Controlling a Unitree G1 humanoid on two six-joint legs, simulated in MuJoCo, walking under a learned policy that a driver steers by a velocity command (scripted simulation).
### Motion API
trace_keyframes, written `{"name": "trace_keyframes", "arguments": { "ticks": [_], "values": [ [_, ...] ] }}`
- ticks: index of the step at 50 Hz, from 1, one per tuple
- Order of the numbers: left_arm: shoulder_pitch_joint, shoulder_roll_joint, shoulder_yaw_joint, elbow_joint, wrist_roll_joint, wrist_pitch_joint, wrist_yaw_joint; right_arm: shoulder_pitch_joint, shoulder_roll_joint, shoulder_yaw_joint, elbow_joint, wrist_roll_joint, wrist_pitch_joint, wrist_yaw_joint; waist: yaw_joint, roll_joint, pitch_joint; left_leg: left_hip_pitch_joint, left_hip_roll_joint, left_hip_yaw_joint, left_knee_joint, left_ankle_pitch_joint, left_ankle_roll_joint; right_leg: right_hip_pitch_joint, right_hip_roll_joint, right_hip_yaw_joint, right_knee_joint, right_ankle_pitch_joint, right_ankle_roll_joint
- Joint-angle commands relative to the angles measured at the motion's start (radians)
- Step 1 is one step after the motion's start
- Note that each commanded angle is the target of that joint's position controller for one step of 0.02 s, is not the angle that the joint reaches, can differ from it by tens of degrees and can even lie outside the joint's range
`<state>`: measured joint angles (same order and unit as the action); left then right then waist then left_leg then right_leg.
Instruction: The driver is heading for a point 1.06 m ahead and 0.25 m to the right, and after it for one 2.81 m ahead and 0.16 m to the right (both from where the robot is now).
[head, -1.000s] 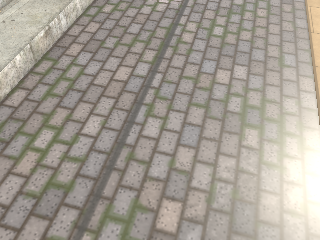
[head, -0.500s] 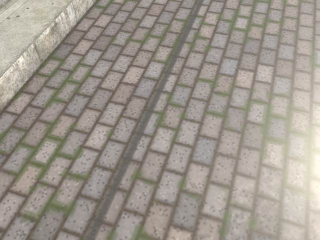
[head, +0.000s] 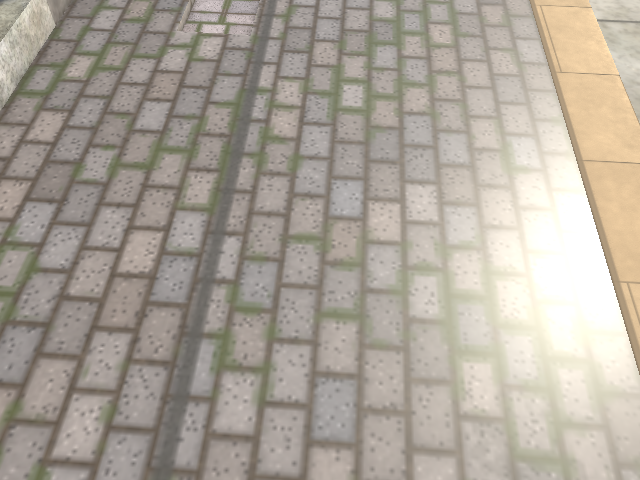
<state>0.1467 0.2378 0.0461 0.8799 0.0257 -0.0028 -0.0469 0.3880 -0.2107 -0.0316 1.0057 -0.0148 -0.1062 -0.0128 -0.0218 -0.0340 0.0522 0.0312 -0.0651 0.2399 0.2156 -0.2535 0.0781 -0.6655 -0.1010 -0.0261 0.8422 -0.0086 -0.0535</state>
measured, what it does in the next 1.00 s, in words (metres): walks ahead, turning right: right foot, then left foot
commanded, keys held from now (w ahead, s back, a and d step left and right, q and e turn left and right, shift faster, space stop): w+e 0.20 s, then e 0.50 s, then no key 0.30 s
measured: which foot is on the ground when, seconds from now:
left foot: down 0.00-0.20, up 0.22-0.68, down 0.70-1.00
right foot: up 0.00-0.16, down 0.18-0.72, up 0.74-1.00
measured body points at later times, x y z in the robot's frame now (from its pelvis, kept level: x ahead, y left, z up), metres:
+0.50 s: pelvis +0.24 -0.04 +0.00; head +0.29 -0.07 +0.45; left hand +0.35 +0.22 -0.12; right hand +0.32 -0.33 -0.13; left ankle +0.39 +0.10 -0.67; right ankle +0.21 -0.08 -0.74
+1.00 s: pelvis +0.33 -0.02 +0.00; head +0.37 -0.02 +0.45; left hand +0.57 +0.15 -0.13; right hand +0.28 -0.30 -0.11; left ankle +0.44 +0.03 -0.74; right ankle +0.25 -0.12 -0.70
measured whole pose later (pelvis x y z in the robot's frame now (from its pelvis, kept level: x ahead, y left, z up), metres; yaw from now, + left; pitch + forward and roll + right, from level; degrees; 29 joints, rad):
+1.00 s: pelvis +0.33 -0.02 +0.00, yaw -31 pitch -1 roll -1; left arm 0.17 0.29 0.05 0.80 0.01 0.08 0.00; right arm 0.21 -0.25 -0.01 0.78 -0.02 0.00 -0.02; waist -0.02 -0.02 0.07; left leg -0.29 0.00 0.02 0.43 -0.13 0.04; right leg -0.34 0.08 0.09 0.85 -0.47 0.02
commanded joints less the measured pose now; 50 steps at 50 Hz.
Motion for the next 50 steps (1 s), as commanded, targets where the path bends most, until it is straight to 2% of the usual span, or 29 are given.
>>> {"name": "trace_keyframes", "arguments": {
  "ticks": [1, 3, 5, 7, 8, 9, 10, 11, 12, 13, 14, 16, 18, 21, 25, 31, 33, 34, 35, 36, 37, 38, 39, 40, 41, 42, 44, 47, 50],
  "values": [
    [-0.127, 0.009, -0.012, -0.094, 0.004, -0.013, -0.008, 0.042, -0.119, -0.019, -0.029, -0.001, -0.008, -0.012, -0.019, 0.084, 0.058, -0.027, 0.286, -0.056, -0.062, 0.508, 0.038, 0.016, 0.029, -0.079, -0.127, 0.037, -0.015],
    [-0.157, 0.015, -0.012, -0.112, 0.008, -0.015, -0.01, 0.069, -0.127, -0.02, -0.017, -0.005, 0.003, -0.02, -0.023, 0.09, 0.056, 0.051, 0.306, -0.032, -0.014, 0.623, 0.034, 0.026, 0.052, -0.107, -0.177, -0.02, -0.041],
    [-0.125, 0.031, -0.004, -0.11, 0.01, -0.014, -0.007, 0.057, -0.148, -0.025, -0.017, -0.009, 0.014, -0.028, 0.006, 0.114, 0.025, 0.1, 0.32, -0.001, 0.089, 0.891, 0.026, 0.103, 0.103, -0.14, -0.201, -0.119, -0.08],
    [-0.011, 0.059, 0.012, -0.081, 0.012, -0.015, 0.0, 0.034, -0.18, -0.035, -0.026, -0.014, 0.03, -0.032, 0.065, 0.138, -0.045, 0.115, 0.333, 0.017, 0.294, 1.089, 0.032, 0.239, 0.167, -0.157, -0.218, -0.234, -0.13],
    [0.09, 0.085, 0.027, -0.05, 0.013, -0.021, 0.005, 0.029, -0.193, -0.04, -0.035, -0.014, 0.039, -0.029, 0.105, 0.135, -0.104, 0.078, 0.335, 0.016, 0.464, 1.038, 0.033, 0.361, 0.194, -0.142, -0.265, -0.262, -0.158],
    [0.244, 0.133, 0.052, -0.006, 0.024, -0.029, 0.017, 0.003, -0.197, -0.043, -0.054, -0.009, 0.042, -0.022, 0.185, 0.079, -0.177, -0.076, 0.313, 0.027, 0.726, 0.824, 0.007, 0.587, 0.16, -0.052, -0.363, -0.251, -0.203],
    [0.277, 0.249, 0.086, -0.007, 0.03, -0.025, 0.033, 0.024, -0.093, -0.023, -0.114, 0.005, 0.035, -0.006, 0.148, -0.116, -0.256, -0.471, 0.179, 0.024, 1.087, 0.09, -0.045, 0.88, -0.131, 0.383, -0.392, -0.307, -0.319],
    [0.25, 0.29, 0.095, -0.028, 0.001, -0.015, 0.03, -0.051, -0.138, -0.036, -0.173, 0.008, 0.022, 0.003, 0.136, -0.112, -0.299, -0.71, 0.015, -0.186, 1.287, -0.293, -0.072, 0.958, -0.262, 0.796, -0.538, -0.129, -0.423],
    [0.206, 0.26, 0.088, -0.023, -0.016, -0.012, 0.037, -0.132, -0.142, -0.034, -0.191, 0.004, 0.011, 0.005, 0.122, 0.001, -0.167, -0.785, 0.098, -0.274, 1.256, -0.188, -0.067, 0.864, -0.242, 0.601, -0.54, 0.064, -0.389],
    [0.157, 0.206, 0.075, -0.026, -0.02, -0.018, 0.043, -0.121, -0.133, -0.029, -0.19, 0.013, 0.002, 0.001, 0.081, 0.046, -0.081, -0.739, 0.128, -0.264, 1.177, -0.114, -0.072, 0.73, -0.211, 0.467, -0.533, 0.294, -0.348],
    [0.109, 0.166, 0.065, -0.035, -0.021, -0.023, 0.046, -0.097, -0.129, -0.031, -0.172, 0.006, 0.007, -0.005, 0.033, 0.094, -0.038, -0.675, 0.152, -0.265, 1.095, -0.099, -0.08, 0.631, -0.146, 0.355, -0.53, 0.441, -0.293],
    [0.07, 0.128, 0.049, -0.044, -0.03, -0.034, 0.049, -0.066, -0.118, -0.032, -0.173, -0.026, 0.048, -0.005, -0.012, 0.068, -0.053, -0.572, 0.157, -0.265, 0.996, -0.092, -0.109, 0.529, -0.067, 0.239, -0.53, 0.567, -0.243],
    [0.102, 0.158, 0.054, -0.037, -0.027, -0.046, 0.046, -0.068, -0.099, -0.029, -0.189, -0.026, 0.078, -0.001, -0.021, 0.04, -0.084, -0.562, 0.138, -0.247, 0.932, -0.064, -0.13, 0.518, -0.028, 0.203, -0.507, 0.707, -0.225],
    [0.149, 0.179, 0.059, -0.04, -0.022, -0.037, 0.05, -0.135, -0.101, -0.025, -0.226, -0.021, 0.092, -0.001, 0.004, -0.002, -0.113, -0.599, 0.124, -0.235, 0.838, 0.01, -0.141, 0.536, 0.005, 0.196, -0.48, 0.745, -0.185],
    [0.198, 0.18, 0.058, -0.05, -0.022, -0.013, 0.062, -0.257, -0.121, -0.019, -0.278, -0.012, 0.098, -0.002, 0.054, -0.042, -0.115, -0.633, 0.109, -0.251, 0.701, 0.088, -0.137, 0.585, 0.014, 0.249, -0.449, 0.657, -0.137],
    [0.213, 0.2, 0.068, -0.075, -0.004, 0.014, 0.073, -0.322, -0.156, -0.012, -0.314, 0.002, 0.087, -0.013, 0.079, -0.057, -0.081, -0.601, 0.064, -0.295, 0.528, 0.016, -0.101, 0.652, -0.023, 0.386, -0.359, 0.615, -0.145],
    [0.163, 0.209, 0.071, -0.096, -0.003, 0.018, 0.072, -0.262, -0.171, -0.014, -0.304, 0.006, 0.077, -0.019, 0.045, -0.067, -0.074, -0.478, 0.044, -0.306, 0.404, -0.002, -0.077, 0.608, -0.003, 0.431, -0.319, 0.544, -0.116],
    [0.119, 0.212, 0.071, -0.109, -0.011, 0.016, 0.07, -0.205, -0.176, -0.015, -0.292, 0.003, 0.07, -0.023, 0.004, -0.065, -0.074, -0.362, 0.033, -0.3, 0.281, 0.052, -0.062, 0.559, 0.034, 0.436, -0.276, 0.491, -0.085],
    [0.082, 0.199, 0.066, -0.128, -0.027, 0.008, 0.066, -0.13, -0.196, -0.021, -0.279, -0.009, 0.056, -0.032, -0.041, -0.023, -0.103, -0.191, 0.092, -0.344, 0.157, 0.235, -0.039, 0.476, 0.087, 0.416, -0.173, 0.391, -0.04],
    [0.144, 0.123, 0.045, -0.156, -0.037, 0.0, 0.066, -0.079, -0.28, -0.035, -0.29, -0.013, 0.054, -0.045, -0.016, 0.19, -0.217, 0.004, 0.376, -0.576, 0.173, 0.639, 0.036, 0.374, 0.183, 0.267, 0.079, -0.073, 0.008],
    [0.278, 0.143, 0.058, -0.136, -0.023, 0.017, 0.074, -0.094, -0.283, -0.031, -0.298, 0.011, 0.077, -0.036, 0.049, 0.296, -0.265, 0.013, 0.52, -0.793, 0.177, 0.969, 0.178, 0.249, 0.33, 0.159, 0.23, -0.733, 0.02],
    [0.326, 0.177, 0.065, -0.091, 0.019, 0.03, 0.076, -0.087, -0.229, -0.02, -0.302, 0.023, 0.093, -0.027, 0.064, 0.156, -0.231, -0.021, 0.5, -0.737, 0.225, 1.003, 0.21, 0.233, 0.273, 0.174, 0.37, -0.718, 0.031],
    [0.287, 0.161, 0.058, -0.092, 0.009, 0.042, 0.072, -0.157, -0.216, -0.023, -0.317, 0.017, 0.1, -0.034, 0.065, 0.205, -0.217, -0.088, 0.491, -0.734, 0.167, 0.691, 0.236, 0.192, 0.246, 0.149, 0.428, -0.633, 0.044],
    [0.198, 0.188, 0.061, -0.096, 0.006, 0.057, 0.068, -0.219, -0.158, -0.005, -0.334, 0.008, 0.109, -0.032, 0.052, 0.121, -0.138, -0.192, 0.39, -0.625, 0.101, 0.432, 0.183, 0.208, 0.21, 0.161, 0.397, -0.54, 0.057],
    [0.15, 0.179, 0.06, -0.112, -0.002, 0.066, 0.057, -0.256, -0.152, -0.001, -0.334, -0.003, 0.112, -0.031, 0.055, 0.165, -0.08, -0.26, 0.314, -0.532, 0.074, 0.337, 0.143, 0.223, 0.206, 0.152, 0.356, -0.488, 0.071],
    [0.156, 0.166, 0.054, -0.107, -0.008, 0.07, 0.049, -0.254, -0.162, -0.003, -0.327, -0.015, 0.111, -0.027, 0.055, 0.179, -0.075, -0.281, 0.274, -0.47, 0.073, 0.368, 0.132, 0.248, 0.219, 0.137, 0.35, -0.462, 0.083],
    [0.157, 0.141, 0.043, -0.106, -0.014, 0.073, 0.041, -0.228, -0.165, -0.005, -0.305, -0.01, 0.099, -0.024, 0.055, 0.17, -0.092, -0.269, 0.251, -0.415, 0.078, 0.39, 0.122, 0.278, 0.225, 0.128, 0.267, -0.436, 0.088],
    [0.137, 0.112, 0.023, -0.1, -0.009, 0.077, 0.044, -0.203, -0.173, -0.007, -0.282, -0.007, 0.092, -0.018, 0.043, 0.185, -0.109, -0.238, 0.261, -0.418, 0.071, 0.291, 0.128, 0.318, 0.201, 0.106, 0.076, -0.455, 0.085],
    [0.094, 0.108, 0.008, -0.098, -0.014, 0.08, 0.047, -0.184, -0.196, -0.015, -0.265, -0.014, 0.106, -0.005, 0.013, 0.222, -0.1, -0.259, 0.264, -0.441, 0.054, 0.117, 0.13, 0.404, 0.177, 0.055, -0.12, -0.46, 0.063]
  ]
}}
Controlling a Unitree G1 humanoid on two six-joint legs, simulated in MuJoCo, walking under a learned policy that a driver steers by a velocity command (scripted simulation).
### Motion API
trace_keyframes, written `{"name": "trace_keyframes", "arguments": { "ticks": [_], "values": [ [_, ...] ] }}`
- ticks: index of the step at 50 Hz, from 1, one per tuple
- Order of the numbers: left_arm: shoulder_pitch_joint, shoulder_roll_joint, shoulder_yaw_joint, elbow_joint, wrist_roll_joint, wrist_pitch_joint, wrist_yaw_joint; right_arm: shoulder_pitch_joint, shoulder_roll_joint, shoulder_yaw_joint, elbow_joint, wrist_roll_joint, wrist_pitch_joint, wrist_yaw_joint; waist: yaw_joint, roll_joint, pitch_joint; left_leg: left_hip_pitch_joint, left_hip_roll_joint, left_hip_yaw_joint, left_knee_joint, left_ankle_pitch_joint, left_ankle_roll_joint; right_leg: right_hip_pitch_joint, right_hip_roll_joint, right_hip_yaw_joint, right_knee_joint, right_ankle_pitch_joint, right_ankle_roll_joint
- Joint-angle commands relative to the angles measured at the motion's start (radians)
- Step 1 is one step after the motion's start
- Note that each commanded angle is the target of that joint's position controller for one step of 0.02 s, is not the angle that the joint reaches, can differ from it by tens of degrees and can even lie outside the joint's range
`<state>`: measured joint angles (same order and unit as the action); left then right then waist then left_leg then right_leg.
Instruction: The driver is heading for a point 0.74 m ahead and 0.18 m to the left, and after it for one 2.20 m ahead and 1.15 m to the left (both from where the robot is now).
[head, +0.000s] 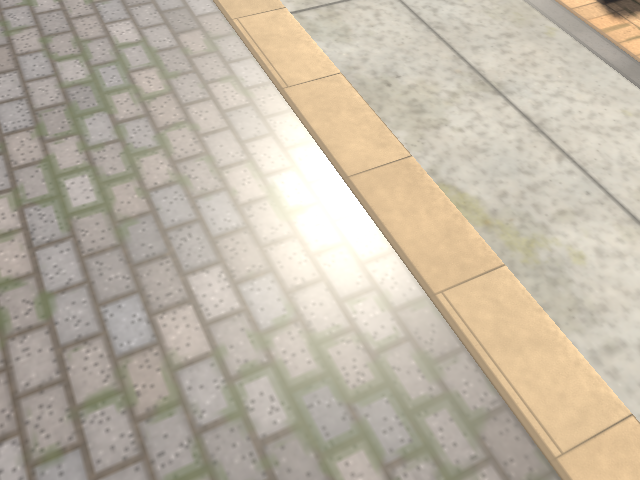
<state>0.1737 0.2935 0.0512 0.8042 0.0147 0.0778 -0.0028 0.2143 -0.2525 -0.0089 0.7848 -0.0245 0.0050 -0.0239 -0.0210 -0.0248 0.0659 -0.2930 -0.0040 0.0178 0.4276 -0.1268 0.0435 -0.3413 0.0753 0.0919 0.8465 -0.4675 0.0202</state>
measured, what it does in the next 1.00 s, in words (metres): walks ahead: right foot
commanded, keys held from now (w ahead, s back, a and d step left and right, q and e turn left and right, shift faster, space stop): no key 0.68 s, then w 0.32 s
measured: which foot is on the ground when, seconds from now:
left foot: down 0.00-1.00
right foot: up 0.00-0.08, down 0.10-0.98, up 1.00-1.00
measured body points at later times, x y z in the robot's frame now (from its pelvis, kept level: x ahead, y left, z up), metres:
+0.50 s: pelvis +0.02 -0.02 +0.00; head +0.02 -0.02 +0.45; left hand +0.08 +0.23 -0.14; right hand +0.04 -0.27 -0.15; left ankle +0.06 +0.10 -0.74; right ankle -0.02 -0.11 -0.74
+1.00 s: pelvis +0.11 +0.02 -0.01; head +0.11 +0.04 +0.44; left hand +0.02 +0.26 -0.17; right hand +0.17 -0.24 -0.14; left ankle +0.13 +0.10 -0.74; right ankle -0.02 -0.11 -0.74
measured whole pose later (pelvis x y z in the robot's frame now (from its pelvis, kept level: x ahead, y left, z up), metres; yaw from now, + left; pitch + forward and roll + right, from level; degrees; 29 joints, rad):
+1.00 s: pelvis +0.11 +0.02 -0.01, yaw +0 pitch +0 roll +0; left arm 0.46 0.22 0.03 1.13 0.01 -0.05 0.02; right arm 0.22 -0.22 -0.04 1.01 -0.02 -0.07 0.01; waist 0.02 -0.04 0.02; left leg -0.29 -0.01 0.08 0.55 -0.25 0.07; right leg -0.03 0.01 0.06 0.50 -0.44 -0.04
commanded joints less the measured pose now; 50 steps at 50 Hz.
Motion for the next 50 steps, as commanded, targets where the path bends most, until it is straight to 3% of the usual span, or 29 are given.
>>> {"name": "trace_keyframes", "arguments": {
  "ticks": [1, 3, 4, 5, 6, 7, 8, 11, 13, 15, 21, 34, 36, 37, 39, 41, 44, 46, 48, 49, 50],
  "values": [
    [0.067, 0.055, 0.0, -0.016, -0.005, -0.003, 0.004, -0.002, -0.163, -0.041, -0.037, -0.005, 0.002, 0.009, 0.01, 0.216, -0.108, 0.059, 0.205, -0.23, -0.155, -0.033, 0.164, 0.105, -0.003, -0.077, -0.185, 0.02, -0.019],
    [0.114, 0.041, -0.008, 0.015, -0.002, -0.017, 0.007, -0.004, -0.167, -0.043, -0.026, 0.006, 0.017, 0.011, 0.042, 0.185, -0.097, 0.005, 0.193, -0.224, -0.122, -0.054, 0.13, 0.221, -0.008, -0.103, -0.399, 0.162, -0.048],
    [0.108, 0.053, -0.01, 0.019, 0.002, -0.029, 0.011, 0.028, -0.161, -0.043, -0.012, 0.006, 0.019, 0.01, 0.042, 0.149, -0.079, -0.043, 0.183, -0.22, -0.11, -0.077, 0.084, 0.275, -0.025, -0.065, -0.513, 0.235, -0.069],
    [0.087, 0.092, -0.01, 0.008, 0.019, -0.044, 0.018, 0.046, -0.132, -0.037, -0.016, 0.009, 0.015, 0.013, 0.024, 0.049, -0.081, -0.093, 0.149, -0.186, -0.048, -0.124, 0.028, 0.307, -0.142, 0.088, -0.59, 0.2, -0.094],
    [0.027, 0.148, -0.004, -0.005, 0.018, -0.053, 0.023, 0.038, -0.076, -0.022, -0.035, 0.026, 0.01, 0.015, -0.015, -0.135, -0.06, -0.084, 0.022, -0.058, 0.014, -0.185, -0.023, 0.174, -0.3, 0.278, -0.642, 0.178, -0.157],
    [-0.031, 0.086, -0.023, -0.005, 0.015, -0.064, 0.018, 0.018, -0.087, -0.023, -0.009, 0.018, 0.015, 0.01, -0.008, -0.116, -0.028, 0.084, 0.029, -0.057, 0.048, -0.19, -0.028, -0.001, -0.326, 0.256, -0.648, 0.152, -0.181],
    [-0.066, 0.054, -0.036, -0.002, 0.011, -0.073, 0.018, 0.019, -0.078, -0.022, 0.004, 0.016, 0.016, 0.013, -0.033, -0.096, -0.015, 0.14, 0.029, -0.065, 0.006, -0.112, -0.025, -0.024, -0.266, 0.202, -0.641, 0.112, -0.147],
    [-0.004, 0.062, -0.038, 0.049, 0.0, -0.087, 0.029, 0.035, -0.099, -0.025, 0.048, 0.004, 0.0, 0.02, -0.017, -0.108, -0.02, 0.18, 0.061, -0.088, -0.064, 0.031, -0.03, 0.024, -0.175, 0.128, -0.625, 0.117, -0.086],
    [0.036, 0.054, -0.038, 0.076, -0.006, -0.087, 0.028, 0.061, -0.106, -0.024, 0.088, 0.011, -0.008, 0.021, -0.005, -0.05, -0.015, 0.155, 0.074, -0.101, -0.074, 0.018, -0.028, 0.062, -0.162, 0.115, -0.622, 0.129, -0.087],
    [0.053, 0.048, -0.039, 0.101, -0.005, -0.087, 0.03, 0.06, -0.086, -0.02, 0.116, 0.013, -0.008, 0.019, -0.003, -0.008, 0.002, 0.136, 0.075, -0.105, -0.086, 0.016, -0.031, 0.084, -0.159, 0.105, -0.604, 0.164, -0.093],
    [0.077, 0.038, -0.04, 0.16, -0.008, -0.093, 0.034, 0.068, -0.068, -0.015, 0.188, 0.012, -0.009, 0.009, 0.005, 0.031, -0.018, 0.149, 0.084, -0.114, -0.095, 0.048, -0.027, 0.126, -0.15, 0.079, -0.578, 0.259, -0.097],
    [0.137, 0.002, -0.053, 0.261, -0.008, -0.094, 0.046, 0.083, -0.042, -0.009, 0.294, 0.014, -0.002, -0.006, 0.005, 0.024, -0.021, 0.171, 0.091, -0.114, -0.074, 0.098, -0.011, 0.152, -0.146, 0.052, -0.554, 0.369, -0.092],
    [0.166, 0.014, -0.047, 0.276, -0.004, -0.091, 0.045, 0.082, -0.039, -0.01, 0.302, 0.011, 0.002, -0.005, 0.014, 0.001, -0.025, 0.155, 0.052, -0.084, -0.039, -0.093, -0.004, 0.145, -0.133, 0.064, -0.581, 0.127, -0.11],
    [0.176, 0.04, -0.035, 0.277, -0.004, -0.086, 0.045, 0.073, -0.044, -0.015, 0.297, 0.007, 0.006, -0.002, 0.02, -0.033, -0.003, 0.108, 0.014, -0.051, 0.02, -0.232, 0.006, 0.13, -0.137, 0.095, -0.595, -0.055, -0.137],
    [0.224, 0.071, -0.018, 0.281, -0.003, -0.079, 0.042, 0.011, -0.032, -0.017, 0.266, -0.007, 0.006, 0.01, 0.054, -0.097, 0.101, -0.085, -0.035, 0.008, 0.154, -0.338, 0.012, 0.129, -0.228, 0.239, -0.683, -0.319, -0.207],
    [0.261, 0.066, -0.009, 0.29, 0.001, -0.088, 0.041, -0.042, -0.008, -0.013, 0.228, -0.018, -0.011, 0.02, 0.074, -0.119, 0.17, -0.214, 0.009, 0.028, 0.274, -0.287, 0.019, 0.158, -0.336, 0.35, -0.732, -0.304, -0.272],
    [0.282, 0.065, 0.002, 0.297, 0.014, -0.118, 0.037, -0.078, -0.033, -0.027, 0.184, -0.007, -0.049, 0.033, 0.069, -0.088, 0.15, -0.317, 0.05, 0.01, 0.301, -0.311, 0.031, 0.298, -0.352, 0.315, -0.699, -0.038, -0.289],
    [0.266, 0.064, 0.008, 0.294, 0.009, -0.132, 0.033, -0.058, -0.033, -0.035, 0.175, 0.007, -0.067, 0.041, 0.044, -0.087, 0.111, -0.206, 0.031, 0.039, 0.21, -0.251, 0.033, 0.286, -0.321, 0.236, -0.655, 0.128, -0.262],
    [0.195, 0.059, 0.008, 0.275, -0.004, -0.138, 0.029, 0.119, -0.01, -0.043, 0.23, 0.016, -0.072, 0.041, -0.057, -0.055, 0.06, 0.149, -0.032, 0.09, 0.036, -0.125, 0.037, 0.099, -0.249, 0.119, -0.537, 0.246, -0.206],
    [0.182, 0.035, -0.001, 0.263, -0.001, -0.148, 0.023, 0.254, -0.051, -0.064, 0.275, 0.013, -0.077, 0.031, -0.111, 0.031, -0.003, 0.383, -0.009, 0.017, -0.006, -0.136, 0.046, -0.028, -0.184, 0.041, -0.364, 0.327, -0.171],
    [0.16, -0.042, -0.024, 0.216, -0.007, -0.158, 0.012, 0.409, -0.164, -0.093, 0.295, 0.0, -0.082, 0.018, -0.161, 0.287, -0.086, 0.541, 0.262, -0.395, -0.195, -0.419, 0.121, -0.208, -0.048, -0.111, -0.011, 0.173, -0.108]
  ]
}}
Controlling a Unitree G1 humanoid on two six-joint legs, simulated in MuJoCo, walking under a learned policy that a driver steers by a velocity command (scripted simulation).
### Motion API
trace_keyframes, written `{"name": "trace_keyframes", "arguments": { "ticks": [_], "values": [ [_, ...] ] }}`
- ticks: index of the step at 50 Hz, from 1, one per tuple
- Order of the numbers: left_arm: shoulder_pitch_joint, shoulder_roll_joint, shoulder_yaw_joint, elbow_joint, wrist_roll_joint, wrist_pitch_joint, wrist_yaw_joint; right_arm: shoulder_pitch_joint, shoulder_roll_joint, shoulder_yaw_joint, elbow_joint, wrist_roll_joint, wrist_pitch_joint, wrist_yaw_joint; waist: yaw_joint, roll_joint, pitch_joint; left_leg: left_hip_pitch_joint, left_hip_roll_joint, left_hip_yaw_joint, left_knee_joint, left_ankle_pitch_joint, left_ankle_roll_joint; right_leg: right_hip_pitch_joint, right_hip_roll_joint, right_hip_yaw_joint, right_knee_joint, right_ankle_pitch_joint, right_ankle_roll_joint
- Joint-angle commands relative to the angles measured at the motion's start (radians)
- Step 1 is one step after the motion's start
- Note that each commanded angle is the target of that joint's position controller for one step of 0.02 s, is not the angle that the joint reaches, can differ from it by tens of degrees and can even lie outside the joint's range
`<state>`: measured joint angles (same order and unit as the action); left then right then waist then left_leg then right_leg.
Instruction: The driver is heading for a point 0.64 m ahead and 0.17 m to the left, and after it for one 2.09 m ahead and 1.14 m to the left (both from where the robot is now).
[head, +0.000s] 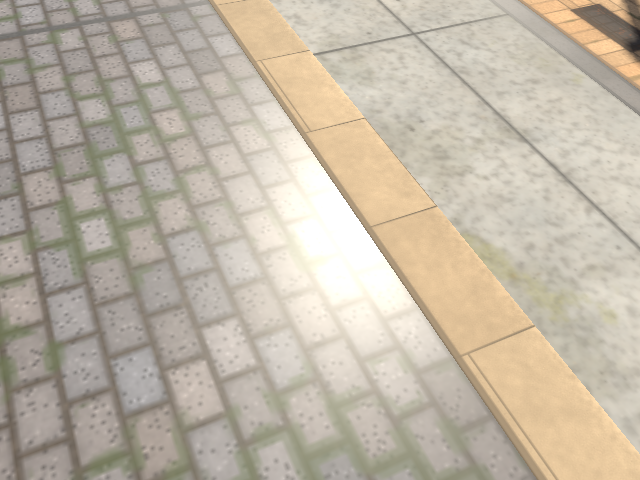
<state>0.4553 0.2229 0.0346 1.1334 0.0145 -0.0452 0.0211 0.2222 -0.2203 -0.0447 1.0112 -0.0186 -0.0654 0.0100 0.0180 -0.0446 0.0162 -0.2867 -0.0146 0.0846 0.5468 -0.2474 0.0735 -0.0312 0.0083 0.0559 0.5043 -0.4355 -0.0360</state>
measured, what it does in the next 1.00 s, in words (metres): walks ahead, turning left: right foot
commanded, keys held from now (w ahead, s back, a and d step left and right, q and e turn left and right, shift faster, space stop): w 0.44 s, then w+q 0.56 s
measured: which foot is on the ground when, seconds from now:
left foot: down 0.00-0.46, up 0.48-1.00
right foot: up 0.00-0.46, down 0.48-1.00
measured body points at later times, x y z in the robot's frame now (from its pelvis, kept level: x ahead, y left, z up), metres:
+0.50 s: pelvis +0.26 +0.01 -0.01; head +0.29 +0.00 +0.43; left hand +0.43 +0.23 -0.13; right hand +0.16 -0.22 -0.16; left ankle +0.04 +0.08 -0.70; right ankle +0.37 -0.05 -0.73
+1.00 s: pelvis +0.53 +0.04 -0.01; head +0.56 +0.05 +0.44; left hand +0.40 +0.25 -0.15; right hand +0.76 -0.13 -0.13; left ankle +0.63 +0.12 -0.72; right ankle +0.37 -0.06 -0.72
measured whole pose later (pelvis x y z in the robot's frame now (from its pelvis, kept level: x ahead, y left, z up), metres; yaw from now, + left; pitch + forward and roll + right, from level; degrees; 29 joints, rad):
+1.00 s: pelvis +0.53 +0.04 -0.01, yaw +16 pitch +0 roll +0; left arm 0.44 0.17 0.04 1.06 0.02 -0.09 0.04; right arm 0.03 -0.18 -0.04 0.87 -0.03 -0.02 0.04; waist 0.04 0.01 0.08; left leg -0.48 -0.02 0.16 0.61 -0.16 0.17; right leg 0.12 0.00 -0.32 0.38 -0.46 -0.03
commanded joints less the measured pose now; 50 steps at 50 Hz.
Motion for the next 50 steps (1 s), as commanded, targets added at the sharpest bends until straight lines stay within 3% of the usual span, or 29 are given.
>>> {"name": "trace_keyframes", "arguments": {
  "ticks": [1, 2, 3, 4, 6, 9, 13, 17, 20, 22, 23, 24, 25, 26, 27, 28, 30, 32, 35, 40, 44, 47, 49, 50],
  "values": [
    [-0.129, 0.068, 0.006, -0.132, 0.014, -0.033, -0.016, 0.446, -0.21, -0.057, 0.102, 0.0, 0.003, -0.011, -0.17, 0.333, -0.026, 0.505, 0.398, -0.741, -0.413, -0.365, 0.157, -0.644, 0.069, -0.065, 0.546, -0.109, -0.052],
    [-0.156, 0.086, 0.014, -0.132, 0.025, -0.028, -0.021, 0.32, -0.151, -0.04, 0.068, -0.003, 0.009, -0.01, -0.1, 0.168, 0.069, 0.395, 0.383, -0.659, -0.392, -0.409, 0.152, -0.68, -0.016, -0.011, 0.654, -0.035, -0.072],
    [-0.166, 0.057, 0.007, -0.127, 0.02, -0.032, -0.033, 0.215, -0.114, -0.029, 0.027, -0.003, 0.003, -0.005, -0.065, 0.092, 0.116, 0.3, 0.343, -0.56, -0.401, -0.322, 0.136, -0.666, -0.055, -0.002, 0.659, 0.076, -0.077],
    [-0.16, 0.039, 0.006, -0.122, 0.016, -0.035, -0.04, 0.161, -0.1, -0.023, 0.008, -0.002, -0.005, -0.005, -0.035, 0.074, 0.117, 0.251, 0.298, -0.463, -0.417, -0.205, 0.117, -0.629, -0.081, -0.008, 0.63, 0.147, -0.072],
    [-0.144, 0.038, 0.009, -0.115, 0.026, -0.023, -0.048, 0.166, -0.064, -0.006, 0.018, 0.001, -0.022, -0.009, -0.01, 0.095, 0.093, 0.239, 0.236, -0.324, -0.42, 0.027, 0.094, -0.587, -0.093, -0.04, 0.597, 0.205, -0.048],
    [-0.205, 0.041, 0.014, -0.142, 0.022, -0.004, -0.051, 0.257, -0.066, 0.002, 0.058, 0.005, -0.034, -0.015, -0.012, 0.109, 0.085, 0.285, 0.213, -0.223, -0.399, 0.321, 0.097, -0.647, -0.085, -0.088, 0.566, 0.244, -0.022],
    [-0.399, 0.021, 0.004, -0.219, 0.015, 0.002, -0.054, 0.298, -0.054, 0.015, 0.071, 0.002, -0.035, -0.018, -0.04, 0.116, 0.123, 0.267, 0.182, -0.152, -0.41, 0.479, 0.099, -0.677, -0.066, -0.141, 0.379, 0.323, 0.001],
    [-0.518, 0.007, -0.008, -0.269, 0.003, 0.0, -0.053, 0.326, -0.061, 0.018, 0.085, 0.002, -0.039, -0.027, -0.061, 0.132, 0.135, 0.28, 0.187, -0.118, -0.413, 0.592, 0.093, -0.567, -0.023, -0.186, 0.146, 0.393, -0.022],
    [-0.469, 0.038, 0.004, -0.273, 0.003, -0.007, -0.04, 0.297, -0.081, 0.013, 0.087, -0.001, -0.041, -0.032, -0.015, 0.134, 0.096, 0.354, 0.216, -0.099, -0.319, 0.853, 0.085, -0.453, 0.015, -0.188, 0.081, 0.355, -0.078],
    [-0.266, 0.079, 0.028, -0.211, 0.002, -0.019, -0.026, 0.268, -0.102, 0.005, 0.083, -0.007, -0.036, -0.036, 0.07, 0.139, -0.015, 0.39, 0.214, -0.082, -0.076, 1.035, 0.069, -0.258, 0.063, -0.183, 0.049, 0.291, -0.117],
    [-0.111, 0.101, 0.043, -0.162, 0.01, -0.029, -0.017, 0.255, -0.102, 0.005, 0.078, 0.0, -0.03, -0.032, 0.137, 0.116, -0.088, 0.301, 0.187, -0.073, 0.129, 0.931, 0.057, -0.052, 0.041, -0.155, -0.023, 0.329, -0.139],
    [0.039, 0.184, 0.067, -0.139, 0.037, -0.034, -0.007, 0.272, -0.059, 0.017, 0.051, 0.008, -0.03, -0.024, 0.169, 0.018, -0.203, 0.102, 0.131, -0.049, 0.429, 0.557, 0.051, 0.184, -0.184, 0.093, -0.046, 0.169, -0.182],
    [0.028, 0.243, 0.079, -0.152, 0.049, -0.03, -0.015, 0.415, 0.056, 0.032, 0.048, 0.042, -0.021, -0.014, 0.075, -0.168, -0.305, -0.246, -0.061, -0.048, 0.809, -0.304, 0.021, 0.394, -0.469, 0.606, -0.168, 0.116, -0.336],
    [-0.061, 0.187, 0.075, -0.162, 0.005, -0.02, -0.024, 0.313, -0.069, 0.001, 0.046, 0.017, -0.013, -0.019, 0.077, 0.011, -0.222, -0.32, -0.004, -0.149, 0.854, -0.212, 0.042, 0.266, -0.415, 0.607, -0.256, -0.065, -0.308],
    [-0.178, 0.122, 0.055, -0.184, -0.003, -0.026, -0.026, 0.21, -0.075, -0.005, 0.009, 0.011, -0.015, -0.015, 0.039, 0.021, -0.064, -0.334, 0.045, -0.147, 0.801, -0.102, 0.047, 0.093, -0.382, 0.433, -0.302, -0.066, -0.262],
    [-0.225, 0.069, 0.041, -0.186, 0.002, -0.038, -0.029, 0.175, -0.058, -0.006, 0.002, 0.008, -0.016, -0.012, 0.014, 0.05, 0.008, -0.295, 0.078, -0.144, 0.748, -0.046, 0.048, -0.032, -0.338, 0.317, -0.34, 0.055, -0.224],
    [-0.206, 0.012, 0.023, -0.158, 0.003, -0.056, -0.018, 0.204, -0.019, -0.007, 0.012, -0.013, 0.009, -0.001, -0.039, 0.022, 0.04, -0.2, 0.107, -0.144, 0.68, -0.016, 0.032, -0.156, -0.268, 0.13, -0.362, 0.231, -0.158],
    [-0.155, 0.024, 0.023, -0.141, 0.0, -0.073, -0.012, 0.193, 0.004, -0.01, -0.003, -0.015, 0.032, 0.007, -0.054, 0.019, 0.042, -0.206, 0.11, -0.131, 0.652, 0.003, 0.021, -0.166, -0.255, 0.043, -0.371, 0.333, -0.144],
    [-0.109, 0.055, 0.028, -0.134, 0.002, -0.082, -0.009, 0.082, 0.0, -0.013, -0.052, -0.013, 0.052, 0.017, -0.05, 0.005, 0.071, -0.324, 0.128, -0.107, 0.59, 0.1, 0.007, -0.137, -0.237, -0.064, -0.391, 0.408, -0.119],
    [-0.044, 0.049, 0.019, -0.125, 0.001, -0.081, -0.002, -0.111, 0.008, -0.003, -0.129, -0.003, 0.045, 0.032, -0.014, -0.004, 0.101, -0.36, 0.104, -0.03, 0.31, 0.263, -0.008, -0.079, -0.196, -0.205, -0.372, 0.613, -0.073],
    [0.036, 0.07, 0.02, -0.101, 0.002, -0.071, 0.014, -0.228, 0.01, 0.007, -0.18, -0.008, 0.041, 0.036, 0.023, -0.01, 0.103, -0.341, 0.066, 0.056, 0.133, 0.252, 0.019, 0.062, -0.231, -0.259, -0.327, 0.785, -0.068],
    [0.034, 0.1, 0.027, -0.099, 0.006, -0.057, 0.029, -0.192, -0.016, -0.005, -0.183, -0.015, 0.041, 0.033, -0.012, -0.044, 0.06, -0.253, -0.002, 0.1, 0.092, 0.127, 0.071, 0.16, -0.26, -0.304, -0.188, 1.147, -0.06],
    [0.004, 0.131, 0.038, -0.112, 0.012, -0.042, 0.034, -0.066, -0.049, -0.023, -0.15, -0.016, 0.041, 0.028, -0.075, -0.074, -0.01, -0.121, -0.059, 0.11, 0.077, 0.021, 0.122, 0.177, -0.275, -0.32, 0.018, 1.307, -0.068],
    [-0.006, 0.143, 0.043, -0.123, 0.014, -0.034, 0.028, 0.029, -0.077, -0.039, -0.122, -0.019, 0.037, 0.024, -0.113, -0.072, -0.064, -0.006, -0.082, 0.092, 0.029, -0.006, 0.149, 0.142, -0.28, -0.316, 0.183, 1.243, -0.073]
  ]
}}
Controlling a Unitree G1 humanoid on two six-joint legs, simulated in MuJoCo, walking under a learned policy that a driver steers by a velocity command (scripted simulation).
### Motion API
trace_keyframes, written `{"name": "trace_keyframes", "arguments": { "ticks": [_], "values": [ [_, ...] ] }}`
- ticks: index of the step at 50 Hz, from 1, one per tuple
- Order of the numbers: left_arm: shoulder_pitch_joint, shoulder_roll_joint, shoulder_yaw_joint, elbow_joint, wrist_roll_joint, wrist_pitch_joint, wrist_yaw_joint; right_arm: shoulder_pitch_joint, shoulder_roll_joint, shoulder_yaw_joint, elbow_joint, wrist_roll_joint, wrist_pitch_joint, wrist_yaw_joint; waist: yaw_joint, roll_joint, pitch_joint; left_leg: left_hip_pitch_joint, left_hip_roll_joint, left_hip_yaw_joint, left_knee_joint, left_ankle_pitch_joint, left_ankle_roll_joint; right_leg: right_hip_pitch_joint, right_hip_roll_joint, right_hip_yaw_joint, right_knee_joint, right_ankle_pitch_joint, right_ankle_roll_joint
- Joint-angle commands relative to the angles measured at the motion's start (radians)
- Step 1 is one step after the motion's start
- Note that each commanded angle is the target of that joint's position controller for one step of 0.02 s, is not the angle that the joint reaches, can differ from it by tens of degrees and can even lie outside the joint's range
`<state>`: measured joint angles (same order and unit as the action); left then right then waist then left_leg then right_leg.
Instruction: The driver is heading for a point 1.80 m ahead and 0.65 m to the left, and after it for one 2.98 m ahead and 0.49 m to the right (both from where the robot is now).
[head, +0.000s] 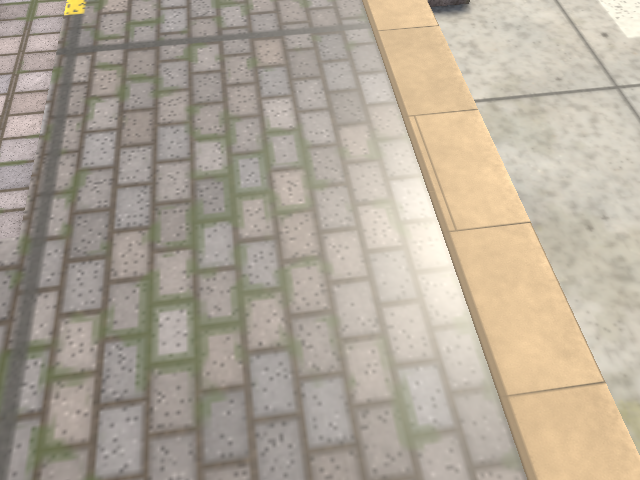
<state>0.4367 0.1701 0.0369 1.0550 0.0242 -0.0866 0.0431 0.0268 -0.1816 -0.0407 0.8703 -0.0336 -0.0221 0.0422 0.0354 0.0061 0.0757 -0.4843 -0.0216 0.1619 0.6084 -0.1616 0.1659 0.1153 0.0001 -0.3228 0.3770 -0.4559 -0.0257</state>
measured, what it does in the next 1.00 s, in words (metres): walks ahead, turning left: left foot, then right foot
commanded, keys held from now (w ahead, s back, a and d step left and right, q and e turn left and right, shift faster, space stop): w+q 0.98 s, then w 0.02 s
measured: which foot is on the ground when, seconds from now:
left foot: up 0.00-0.00, down 0.02-0.56, up 0.58-1.00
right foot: down 0.00-0.04, up 0.06-0.54, down 0.56-1.00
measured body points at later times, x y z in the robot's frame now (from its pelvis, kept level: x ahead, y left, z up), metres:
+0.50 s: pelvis +0.28 +0.01 +0.01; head +0.32 +0.03 +0.46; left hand +0.45 +0.28 -0.08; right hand +0.31 -0.27 -0.11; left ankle +0.12 +0.05 -0.72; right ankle +0.48 -0.07 -0.70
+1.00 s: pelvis +0.53 +0.09 +0.02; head +0.56 +0.11 +0.46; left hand +0.36 +0.30 -0.12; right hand +0.83 +0.03 -0.08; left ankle +0.58 +0.27 -0.68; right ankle +0.49 -0.05 -0.72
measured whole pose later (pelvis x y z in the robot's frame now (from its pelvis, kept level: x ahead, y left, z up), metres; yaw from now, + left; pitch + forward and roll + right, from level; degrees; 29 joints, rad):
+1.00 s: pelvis +0.53 +0.09 +0.02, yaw +36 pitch +2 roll -2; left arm 0.41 0.24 0.05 0.87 0.02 -0.08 0.00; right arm 0.05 -0.25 -0.04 0.70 -0.04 0.00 0.08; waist 0.07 0.04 0.05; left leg -0.63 0.06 0.05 0.72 -0.08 0.07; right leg 0.05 -0.01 -0.26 0.25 -0.31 0.00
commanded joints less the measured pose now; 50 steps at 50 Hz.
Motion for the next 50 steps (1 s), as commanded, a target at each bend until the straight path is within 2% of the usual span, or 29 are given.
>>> {"name": "trace_keyframes", "arguments": {
  "ticks": [1, 2, 3, 4, 5, 6, 8, 9, 11, 14, 19, 22, 24, 25, 26, 27, 28, 29, 30, 31, 32, 33, 35, 37, 39, 42, 45, 48, 50],
  "values": [
    [-0.02, 0.203, 0.045, -0.066, -0.002, 0.01, -0.004, 0.357, -0.16, -0.066, 0.055, -0.014, -0.014, -0.017, -0.206, -0.068, -0.183, 0.395, -0.046, -0.066, -0.14, -0.078, 0.097, -0.146, -0.251, 0.051, 0.567, 1.053, -0.062],
    [-0.01, 0.109, 0.028, -0.117, -0.009, 0.007, -0.018, 0.383, -0.26, -0.094, 0.053, -0.02, -0.014, -0.029, -0.17, 0.107, -0.256, 0.654, 0.232, -0.454, -0.155, -0.116, 0.192, -0.491, -0.136, 0.062, 0.907, 0.296, -0.023],
    [-0.069, 0.128, 0.034, -0.192, -0.019, -0.004, -0.034, 0.372, -0.308, -0.103, 0.034, 0.0, 0.0, -0.024, -0.147, 0.155, -0.307, 0.778, 0.376, -0.934, -0.317, -0.124, 0.322, -0.791, 0.052, 0.259, 1.134, -0.09, 0.004],
    [-0.177, 0.155, 0.037, -0.215, -0.01, -0.018, -0.04, 0.334, -0.274, -0.093, 0.04, 0.017, 0.005, -0.031, -0.14, 0.025, -0.166, 0.69, 0.351, -0.777, -0.356, -0.115, 0.274, -0.904, -0.039, 0.358, 1.093, 0.026, -0.007],
    [-0.185, 0.154, 0.034, -0.223, -0.019, -0.032, -0.043, 0.287, -0.224, -0.081, 0.036, 0.023, 0.002, -0.036, -0.104, -0.015, -0.083, 0.563, 0.32, -0.667, -0.377, -0.024, 0.226, -0.874, -0.073, 0.352, 1.003, 0.117, -0.008],
    [-0.164, 0.15, 0.035, -0.206, -0.015, -0.031, -0.039, 0.241, -0.186, -0.071, 0.029, 0.02, -0.006, -0.039, -0.053, -0.074, -0.04, 0.465, 0.264, -0.57, -0.385, 0.112, 0.175, -0.809, -0.102, 0.351, 0.914, 0.152, -0.001],
    [-0.129, 0.131, 0.033, -0.204, 0.02, 0.008, -0.043, 0.219, -0.155, -0.056, 0.023, 0.032, -0.028, -0.048, -0.006, -0.049, -0.053, 0.369, 0.183, -0.446, -0.386, 0.29, 0.137, -0.699, -0.123, 0.353, 0.82, 0.163, 0.034],
    [-0.134, 0.126, 0.033, -0.213, 0.026, 0.024, -0.047, 0.239, -0.163, -0.055, 0.027, 0.037, -0.04, -0.048, -0.001, -0.036, -0.062, 0.358, 0.164, -0.425, -0.382, 0.361, 0.134, -0.69, -0.12, 0.343, 0.794, 0.161, 0.049],
    [-0.181, 0.118, 0.03, -0.239, 0.026, 0.045, -0.054, 0.281, -0.195, -0.061, 0.032, 0.039, -0.05, -0.046, -0.006, -0.01, -0.061, 0.339, 0.132, -0.392, -0.381, 0.423, 0.12, -0.712, -0.118, 0.321, 0.727, 0.205, 0.071],
    [-0.321, 0.129, 0.027, -0.298, 0.022, 0.053, -0.058, 0.357, -0.203, -0.062, 0.033, 0.035, -0.046, -0.044, -0.055, 0.033, -0.039, 0.365, 0.113, -0.405, -0.388, 0.424, 0.085, -0.79, -0.11, 0.306, 0.601, 0.31, 0.085],
    [-0.501, 0.133, 0.012, -0.373, 0.014, 0.047, -0.067, 0.449, -0.21, -0.061, 0.027, 0.027, -0.037, -0.049, -0.122, 0.062, -0.032, 0.49, 0.115, -0.452, -0.354, 0.43, 0.065, -0.846, -0.066, 0.312, 0.391, 0.416, 0.074],
    [-0.57, 0.143, 0.004, -0.414, 0.005, 0.034, -0.07, 0.471, -0.224, -0.063, 0.019, 0.018, -0.035, -0.057, -0.14, 0.073, -0.024, 0.545, 0.139, -0.492, -0.316, 0.47, 0.064, -0.819, -0.034, 0.316, 0.279, 0.418, 0.051],
    [-0.527, 0.166, 0.007, -0.418, 0.001, 0.025, -0.067, 0.436, -0.242, -0.068, 0.003, 0.016, -0.037, -0.065, -0.102, 0.084, -0.03, 0.53, 0.152, -0.514, -0.28, 0.509, 0.034, -0.701, -0.017, 0.333, 0.196, 0.394, 0.026],
    [-0.447, 0.185, 0.013, -0.399, -0.002, 0.02, -0.061, 0.391, -0.256, -0.071, -0.012, 0.015, -0.04, -0.065, -0.058, 0.088, -0.051, 0.486, 0.142, -0.504, -0.23, 0.594, 0.008, -0.567, 0.005, 0.331, 0.157, 0.356, 0.008],
    [-0.328, 0.216, 0.026, -0.362, -0.003, 0.012, -0.051, 0.365, -0.271, -0.074, -0.022, 0.014, -0.045, -0.059, -0.01, 0.078, -0.109, 0.456, 0.117, -0.496, -0.117, 0.693, -0.014, -0.406, 0.035, 0.32, 0.143, 0.324, -0.009],
    [-0.176, 0.242, 0.038, -0.326, 0.0, 0.0, -0.038, 0.342, -0.272, -0.075, -0.029, 0.022, -0.053, -0.048, 0.071, 0.031, -0.192, 0.383, 0.058, -0.456, 0.08, 0.646, -0.037, -0.195, 0.003, 0.337, 0.084, 0.359, -0.034],
    [-0.022, 0.315, 0.054, -0.323, 0.027, -0.005, -0.019, 0.361, -0.188, -0.052, -0.064, 0.032, -0.06, -0.039, 0.112, -0.075, -0.347, 0.246, -0.007, -0.394, 0.363, 0.313, -0.052, 0.039, -0.232, 0.568, 0.07, 0.156, -0.075],
    [-0.068, 0.392, 0.069, -0.337, 0.045, 0.006, -0.021, 0.516, -0.103, -0.037, -0.087, 0.066, -0.053, -0.042, 0.001, -0.321, -0.437, -0.046, -0.154, -0.3, 0.621, -0.426, -0.081, 0.208, -0.485, 1.051, -0.057, 0.143, -0.199],
    [-0.135, 0.304, 0.062, -0.349, 0.023, 0.021, -0.028, 0.487, -0.198, -0.045, -0.058, 0.023, -0.037, -0.05, -0.015, -0.172, -0.341, -0.138, -0.054, -0.297, 0.711, -0.345, -0.07, 0.088, -0.448, 1.102, -0.09, -0.039, -0.209],
    [-0.207, 0.208, 0.038, -0.36, 0.012, 0.023, -0.03, 0.405, -0.208, -0.048, -0.062, 0.012, -0.03, -0.042, -0.02, -0.065, -0.183, -0.14, -0.01, -0.278, 0.686, -0.239, -0.075, -0.072, -0.393, 0.912, -0.115, -0.046, -0.181],
    [-0.235, 0.168, 0.027, -0.353, 0.013, 0.02, -0.034, 0.36, -0.192, -0.046, -0.071, 0.011, -0.027, -0.033, -0.028, -0.028, -0.11, -0.119, 0.021, -0.265, 0.638, -0.185, -0.083, -0.173, -0.336, 0.759, -0.137, 0.074, -0.155],
    [-0.221, 0.164, 0.024, -0.339, 0.013, 0.015, -0.033, 0.345, -0.18, -0.045, -0.075, 0.003, -0.018, -0.023, -0.035, -0.069, -0.082, -0.096, 0.046, -0.259, 0.605, -0.168, -0.089, -0.226, -0.297, 0.65, -0.153, 0.181, -0.132],
    [-0.186, 0.165, 0.025, -0.31, 0.002, -0.004, -0.038, 0.347, -0.162, -0.042, -0.084, -0.004, 0.006, -0.006, -0.053, -0.113, -0.071, -0.061, 0.061, -0.24, 0.586, -0.149, -0.099, -0.281, -0.264, 0.523, -0.181, 0.332, -0.118],
    [-0.157, 0.174, 0.031, -0.295, -0.007, -0.022, -0.045, 0.302, -0.15, -0.038, -0.11, -0.003, 0.018, 0.005, -0.055, -0.108, -0.069, -0.11, 0.073, -0.233, 0.573, -0.112, -0.104, -0.265, -0.271, 0.453, -0.203, 0.43, -0.129],
    [-0.135, 0.183, 0.035, -0.283, -0.008, -0.027, -0.047, 0.233, -0.143, -0.033, -0.139, -0.005, 0.021, 0.014, -0.049, -0.096, -0.057, -0.183, 0.089, -0.228, 0.547, -0.052, -0.113, -0.241, -0.276, 0.392, -0.223, 0.471, -0.137],
    [-0.102, 0.185, 0.036, -0.266, -0.005, -0.022, -0.047, 0.13, -0.133, -0.025, -0.177, 0.0, 0.019, 0.023, -0.033, -0.091, -0.031, -0.236, 0.095, -0.201, 0.429, 0.045, -0.127, -0.217, -0.252, 0.291, -0.233, 0.52, -0.129],
    [-0.082, 0.197, 0.039, -0.256, -0.005, -0.019, -0.046, 0.03, -0.109, -0.009, -0.21, 0.002, 0.011, 0.036, -0.009, -0.09, -0.015, -0.185, 0.093, -0.146, 0.237, 0.145, -0.122, -0.205, -0.234, 0.203, -0.227, 0.55, -0.11],
    [-0.037, 0.223, 0.046, -0.239, -0.005, -0.011, -0.037, -0.054, -0.108, -0.003, -0.246, -0.003, 0.009, 0.045, 0.016, -0.09, 0.005, -0.15, 0.087, -0.091, 0.106, 0.116, -0.098, -0.14, -0.263, 0.164, -0.212, 0.595, -0.099],
    [-0.003, 0.233, 0.048, -0.221, -0.004, 0.002, -0.032, -0.078, -0.115, -0.004, -0.261, -0.01, 0.009, 0.043, 0.023, -0.089, 0.008, -0.12, 0.062, -0.064, 0.044, 0.037, -0.072, -0.081, -0.279, 0.143, -0.167, 0.698, -0.091]
  ]
}}
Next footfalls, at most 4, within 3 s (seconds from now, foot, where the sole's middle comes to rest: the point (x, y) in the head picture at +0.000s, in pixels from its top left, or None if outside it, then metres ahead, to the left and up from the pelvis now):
0.02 left None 0.16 0.05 -0.76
0.56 right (364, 441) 0.52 -0.04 -0.76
1.08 left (210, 385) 0.63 0.29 -0.76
1.66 right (212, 259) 0.97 0.34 -0.76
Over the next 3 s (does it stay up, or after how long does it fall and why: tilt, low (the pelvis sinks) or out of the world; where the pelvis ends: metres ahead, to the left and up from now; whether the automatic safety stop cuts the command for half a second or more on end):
stays up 1.47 0.46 0.02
